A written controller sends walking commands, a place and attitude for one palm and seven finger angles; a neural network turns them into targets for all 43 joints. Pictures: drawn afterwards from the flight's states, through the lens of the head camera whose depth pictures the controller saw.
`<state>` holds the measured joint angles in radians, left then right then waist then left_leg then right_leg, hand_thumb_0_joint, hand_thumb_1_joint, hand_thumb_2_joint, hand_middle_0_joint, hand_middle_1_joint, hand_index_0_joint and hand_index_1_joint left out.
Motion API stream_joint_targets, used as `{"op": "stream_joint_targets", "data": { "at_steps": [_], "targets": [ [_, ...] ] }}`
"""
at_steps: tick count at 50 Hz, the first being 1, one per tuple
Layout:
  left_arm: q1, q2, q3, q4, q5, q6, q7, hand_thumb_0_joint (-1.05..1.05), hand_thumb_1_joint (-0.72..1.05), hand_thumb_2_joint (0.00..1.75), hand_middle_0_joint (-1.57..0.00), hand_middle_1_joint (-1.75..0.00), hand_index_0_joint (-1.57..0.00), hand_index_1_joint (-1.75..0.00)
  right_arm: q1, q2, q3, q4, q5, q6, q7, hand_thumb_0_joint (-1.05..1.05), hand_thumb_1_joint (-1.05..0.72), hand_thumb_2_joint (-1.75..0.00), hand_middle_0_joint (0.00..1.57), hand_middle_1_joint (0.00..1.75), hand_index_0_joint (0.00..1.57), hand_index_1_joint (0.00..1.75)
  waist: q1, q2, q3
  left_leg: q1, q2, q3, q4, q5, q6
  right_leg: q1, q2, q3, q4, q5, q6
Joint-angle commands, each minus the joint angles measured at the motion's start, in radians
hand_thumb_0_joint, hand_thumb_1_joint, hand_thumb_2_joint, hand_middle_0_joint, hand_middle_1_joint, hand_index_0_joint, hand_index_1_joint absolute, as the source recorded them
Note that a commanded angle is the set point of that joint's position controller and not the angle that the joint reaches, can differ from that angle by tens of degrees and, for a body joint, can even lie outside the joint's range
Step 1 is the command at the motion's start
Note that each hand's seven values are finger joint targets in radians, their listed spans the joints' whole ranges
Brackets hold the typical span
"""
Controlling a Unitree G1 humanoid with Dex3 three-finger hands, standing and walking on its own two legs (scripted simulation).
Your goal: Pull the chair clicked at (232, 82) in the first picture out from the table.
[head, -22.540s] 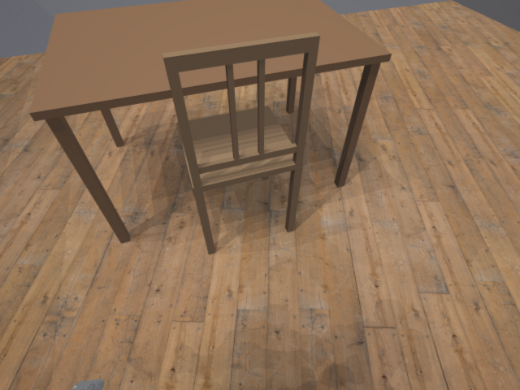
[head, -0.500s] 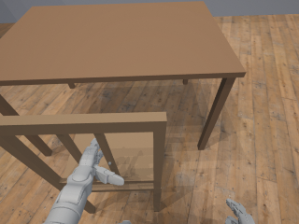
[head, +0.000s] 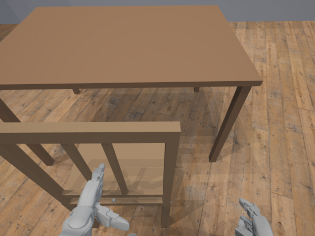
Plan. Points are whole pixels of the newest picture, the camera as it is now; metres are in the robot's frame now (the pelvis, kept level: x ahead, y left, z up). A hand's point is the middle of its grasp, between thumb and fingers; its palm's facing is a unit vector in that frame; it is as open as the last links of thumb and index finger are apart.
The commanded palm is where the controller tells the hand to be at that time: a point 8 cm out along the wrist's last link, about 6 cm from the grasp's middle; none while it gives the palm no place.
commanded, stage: draw the fingers out of the gap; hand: left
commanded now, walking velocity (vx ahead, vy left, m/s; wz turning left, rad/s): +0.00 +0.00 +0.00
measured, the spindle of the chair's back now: (86, 171) +0.30 +0.21 -0.03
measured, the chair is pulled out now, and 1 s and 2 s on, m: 0.20 0.20 0.20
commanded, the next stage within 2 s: draw the hand back to the body in 0.38 s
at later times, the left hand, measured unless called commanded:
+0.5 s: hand (111, 233) +0.15 +0.12 -0.03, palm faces -0.06 -0.99 -0.14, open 17.5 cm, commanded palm +0.14 +0.16 -0.01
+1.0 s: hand (81, 219) +0.16 +0.15 +0.08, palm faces +0.07 -0.99 -0.09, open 17.4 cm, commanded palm +0.12 +0.21 +0.09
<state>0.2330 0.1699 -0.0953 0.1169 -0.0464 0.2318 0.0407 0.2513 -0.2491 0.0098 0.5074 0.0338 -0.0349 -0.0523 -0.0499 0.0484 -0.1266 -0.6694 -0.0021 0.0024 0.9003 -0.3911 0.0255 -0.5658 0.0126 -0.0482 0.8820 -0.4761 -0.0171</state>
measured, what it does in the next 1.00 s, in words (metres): stands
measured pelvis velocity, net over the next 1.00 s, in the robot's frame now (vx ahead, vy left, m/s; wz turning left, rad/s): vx -0.01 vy -0.02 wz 0.02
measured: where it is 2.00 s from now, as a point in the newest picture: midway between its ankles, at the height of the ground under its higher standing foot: outside the picture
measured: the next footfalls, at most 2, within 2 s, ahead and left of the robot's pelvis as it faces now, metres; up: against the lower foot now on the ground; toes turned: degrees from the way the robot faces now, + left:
none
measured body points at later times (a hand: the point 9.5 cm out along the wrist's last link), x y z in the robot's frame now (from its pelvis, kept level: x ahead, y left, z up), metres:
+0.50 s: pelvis +0.00 -0.01 -0.01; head +0.02 -0.01 +0.44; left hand +0.15 +0.17 -0.02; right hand +0.18 -0.24 -0.08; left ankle +0.03 +0.10 -0.69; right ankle -0.02 -0.11 -0.69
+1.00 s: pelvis -0.01 -0.02 -0.02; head +0.00 -0.03 +0.43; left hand +0.15 +0.20 +0.08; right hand +0.18 -0.23 -0.09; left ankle +0.03 +0.10 -0.69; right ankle -0.02 -0.11 -0.69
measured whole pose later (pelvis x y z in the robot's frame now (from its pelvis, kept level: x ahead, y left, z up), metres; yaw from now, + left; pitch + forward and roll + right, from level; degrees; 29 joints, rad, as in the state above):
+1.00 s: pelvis -0.01 -0.02 -0.02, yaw +1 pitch +9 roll -2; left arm 0.65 0.23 0.07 -0.38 -0.24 -0.23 -0.10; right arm 0.24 -0.19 0.01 0.52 0.05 -0.18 -0.06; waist 0.01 0.07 -0.14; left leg -0.76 0.01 -0.05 1.05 -0.44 0.00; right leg -0.64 0.03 -0.10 1.02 -0.53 -0.04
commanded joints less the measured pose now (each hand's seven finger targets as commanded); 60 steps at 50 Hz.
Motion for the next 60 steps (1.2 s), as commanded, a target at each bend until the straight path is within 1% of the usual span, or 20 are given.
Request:
{"op": "stream_joint_targets", "data": {
  "at_steps": [1, 3, 13, 18, 25, 26, 27, 28, 30, 35, 38, 42, 46, 50, 51, 52, 53, 54, 57, 60],
  "targets": [
    [-0.078, 0.065, 0.011, -0.279, 0.012, -0.032, 0.015, 0.00, -0.55, 0.20, 0.00, 0.00, 0.00, 0.00, -0.079, -0.117, -0.037, -0.173, 0.003, -0.065, -0.009, 0.00, -0.90, -0.90, 0.20, 0.30, 0.20, 0.30, -0.007, -0.033, -0.159, 0.206, 0.001, -0.048, -0.108, 0.178, 0.013, -0.035, 0.005, -0.004, -0.136, 0.212, -0.002],
    [-0.037, 0.087, 0.028, -0.295, 0.016, -0.021, 0.018, 0.00, -0.55, 0.20, 0.00, 0.00, 0.00, 0.00, -0.076, -0.120, -0.035, -0.178, -0.001, -0.066, -0.013, 0.00, -0.90, -0.90, 0.20, 0.30, 0.20, 0.30, -0.003, -0.047, -0.150, 0.190, -0.002, -0.052, -0.103, 0.179, 0.014, -0.030, 0.007, -0.004, -0.133, 0.212, -0.005],
    [0.198, 0.068, -0.007, -0.434, 0.027, 0.007, 0.007, 0.00, -0.55, 0.20, 0.00, 0.00, 0.00, 0.00, -0.068, -0.103, -0.028, -0.235, -0.005, -0.070, -0.015, 0.00, -0.90, -0.90, 0.20, 0.30, 0.20, 0.30, -0.001, -0.050, -0.126, 0.139, -0.009, -0.050, -0.067, 0.166, 0.017, -0.050, 0.004, -0.003, -0.112, 0.213, -0.002],
    [0.294, 0.084, -0.003, -0.513, 0.028, -0.007, 0.004, 0.00, -0.55, 0.20, 0.00, 0.00, 0.00, 0.00, -0.060, -0.097, -0.030, -0.249, -0.004, -0.082, -0.020, 0.00, -0.90, -0.90, 0.20, 0.30, 0.20, 0.30, 0.001, -0.028, -0.131, 0.123, -0.012, -0.050, -0.043, 0.171, 0.019, -0.060, 0.003, 0.001, -0.100, 0.219, -0.004],
    [0.386, 0.055, -0.059, -0.580, 0.039, -0.030, 0.001, 0.00, -0.55, 0.20, 0.00, 0.00, 0.00, 0.00, -0.051, -0.091, -0.033, -0.259, -0.001, -0.111, -0.025, 0.00, -0.90, -0.90, 0.20, 0.30, 0.20, 0.30, -0.004, -0.029, -0.108, 0.104, -0.013, -0.059, -0.034, 0.133, 0.022, -0.101, 0.003, -0.008, -0.088, 0.170, -0.001],
    [0.283, -0.027, -0.031, -0.716, -0.072, -0.185, -0.011, 0.00, -0.55, 0.20, 0.00, 0.00, 0.00, 0.00, -0.046, -0.078, -0.035, -0.240, -0.008, -0.149, -0.026, 0.00, -0.90, -0.90, 0.20, 0.30, 0.20, 0.30, -0.011, -0.099, -0.090, 0.075, -0.016, -0.068, 0.018, 0.148, 0.014, -0.150, 0.017, -0.041, -0.055, 0.186, -0.002],
    [0.336, 0.038, 0.021, -0.640, -0.062, -0.264, -0.017, 0.00, -0.55, 0.20, 0.00, 0.00, 0.00, 0.00, -0.043, -0.081, -0.045, -0.202, -0.012, -0.175, -0.023, 0.00, -0.90, -0.90, 0.20, 0.30, 0.20, 0.30, 0.009, -0.093, -0.127, 0.060, -0.015, -0.064, 0.040, 0.137, 0.011, -0.158, 0.014, -0.028, -0.032, 0.181, -0.004],
    [0.365, 0.058, 0.061, -0.649, -0.078, -0.323, -0.023, 0.00, -0.55, 0.20, 0.00, 0.00, 0.00, 0.00, -0.040, -0.078, -0.050, -0.193, -0.009, -0.191, -0.019, 0.00, -0.90, -0.90, 0.20, 0.30, 0.20, 0.30, 0.024, -0.064, -0.132, 0.048, -0.015, -0.063, 0.043, 0.151, 0.007, -0.155, 0.015, -0.026, -0.019, 0.182, -0.010],
    [0.380, 0.062, 0.083, -0.683, -0.093, -0.440, -0.041, 0.00, -0.55, 0.20, 0.00, 0.00, 0.00, 0.00, -0.044, -0.064, -0.059, -0.179, -0.003, -0.218, -0.003, 0.00, -0.90, -0.90, 0.20, 0.30, 0.20, 0.30, 0.038, 0.013, -0.166, 0.057, -0.014, -0.052, 0.059, 0.158, -0.001, -0.172, 0.011, -0.018, 0.010, 0.173, -0.013],
    [0.435, 0.036, 0.107, -0.604, -0.103, -0.690, -0.090, 0.00, -0.55, 0.20, 0.00, 0.00, 0.00, 0.00, -0.105, -0.045, -0.077, -0.141, -0.007, -0.231, 0.045, 0.00, -0.90, -0.90, 0.20, 0.30, 0.20, 0.30, 0.055, -0.010, -0.152, -0.056, -0.005, -0.048, 0.128, 0.113, -0.008, -0.246, 0.016, -0.010, 0.082, 0.128, -0.014],
    [0.504, 0.069, 0.131, -0.589, -0.116, -0.617, -0.131, 0.00, -0.55, 0.20, 0.00, 0.00, 0.00, 0.00, -0.121, -0.062, -0.079, -0.185, 0.008, -0.198, 0.040, 0.00, -0.90, -0.90, 0.20, 0.30, 0.20, 0.30, 0.063, -0.038, -0.197, -0.040, -0.006, -0.031, 0.088, 0.066, 0.004, -0.153, 0.015, 0.021, 0.027, 0.097, -0.005],
    [0.407, 0.140, 0.197, -0.740, -0.166, -0.518, -0.141, 0.00, -0.55, 0.20, 0.00, 0.00, 0.00, 0.00, -0.120, -0.062, -0.061, -0.204, 0.025, -0.178, -0.004, 0.00, -0.90, -0.90, 0.20, 0.30, 0.20, 0.30, 0.044, -0.060, -0.161, -0.002, -0.008, -0.033, 0.053, 0.036, 0.013, -0.095, 0.003, 0.053, -0.070, 0.042, 0.010],
    [0.360, 0.154, 0.242, -0.740, -0.199, -0.533, -0.126, 0.00, -0.51, 0.22, -0.01, -0.01, -0.01, -0.01, -0.112, -0.062, -0.047, -0.165, 0.027, -0.206, -0.020, 0.00, -0.90, -0.90, 0.20, 0.30, 0.20, 0.30, 0.033, -0.059, -0.070, 0.028, -0.004, -0.050, 0.015, 0.025, 0.011, -0.106, 0.009, 0.037, -0.120, 0.011, 0.008],
    [0.379, 0.158, 0.264, -0.695, -0.215, -0.532, -0.158, 0.00, -0.37, 0.29, -0.02, -0.04, -0.02, -0.04, -0.112, -0.066, -0.044, -0.142, 0.034, -0.236, -0.019, 0.00, -0.90, -0.90, 0.20, 0.30, 0.20, 0.30, 0.041, -0.008, -0.063, 0.085, -0.003, -0.048, -0.030, 0.034, 0.008, -0.069, 0.006, 0.023, -0.149, 0.030, 0.006],
    [0.459, 0.334, 0.330, -0.673, -0.071, -0.432, -0.032, 0.00, -0.33, 0.31, -0.03, -0.05, -0.03, -0.05, -0.125, -0.063, -0.055, -0.155, 0.016, -0.177, -0.048, 0.00, -0.90, -0.90, 0.20, 0.30, 0.20, 0.30, 0.118, 0.018, -0.063, 0.135, 0.020, -0.031, -0.070, 0.033, 0.005, -0.022, -0.035, 0.106, -0.222, 0.022, -0.012],
    [0.447, 0.248, 0.275, -0.735, -0.057, -0.388, 0.016, 0.00, -0.30, 0.32, -0.04, -0.05, -0.04, -0.05, -0.131, -0.049, -0.040, -0.180, 0.012, -0.156, -0.055, 0.00, -0.90, -0.90, 0.20, 0.30, 0.20, 0.30, 0.083, 0.014, -0.021, 0.164, 0.013, -0.027, -0.082, 0.040, 0.009, -0.024, -0.047, 0.089, -0.253, 0.022, -0.006],
    [0.431, 0.242, 0.275, -0.739, -0.039, -0.354, 0.047, 0.00, -0.26, 0.34, -0.04, -0.06, -0.04, -0.06, -0.132, -0.052, -0.038, -0.172, 0.009, -0.142, -0.058, 0.00, -0.90, -0.90, 0.20, 0.30, 0.20, 0.30, 0.085, 0.031, -0.021, 0.188, 0.014, -0.026, -0.100, 0.045, 0.009, 0.003, -0.044, 0.076, -0.267, 0.024, -0.008],
    [0.442, 0.222, 0.256, -0.720, -0.031, -0.331, 0.066, 0.00, -0.22, 0.36, -0.04, -0.07, -0.04, -0.07, -0.136, -0.049, -0.033, -0.165, 0.006, -0.128, -0.062, 0.00, -0.90, -0.90, 0.20, 0.30, 0.20, 0.30, 0.079, -0.005, 0.016, 0.203, 0.019, -0.023, -0.112, 0.048, 0.012, 0.005, -0.042, 0.063, -0.282, 0.032, -0.003],
    [0.391, 0.257, 0.278, -0.746, -0.020, -0.312, 0.099, 0.00, -0.12, 0.41, -0.06, -0.09, -0.06, -0.09, -0.156, -0.061, -0.027, -0.162, 0.001, -0.114, -0.076, 0.00, -0.90, -0.90, 0.20, 0.30, 0.20, 0.30, 0.079, -0.065, 0.033, 0.268, 0.018, -0.021, -0.166, 0.053, 0.017, 0.051, -0.042, 0.056, -0.341, 0.031, 0.004],
    [0.369, 0.279, 0.306, -0.756, -0.014, -0.306, 0.119, 0.00, -0.01, 0.46, -0.07, -0.11, -0.07, -0.11, -0.166, -0.066, -0.021, -0.142, -0.001, -0.121, -0.083, 0.00, -0.90, -0.90, 0.20, 0.30, 0.20, 0.30, 0.087, -0.022, 0.041, 0.342, 0.016, -0.021, -0.225, 0.083, 0.016, 0.105, -0.040, 0.044, -0.368, 0.089, 0.002]
  ]
}}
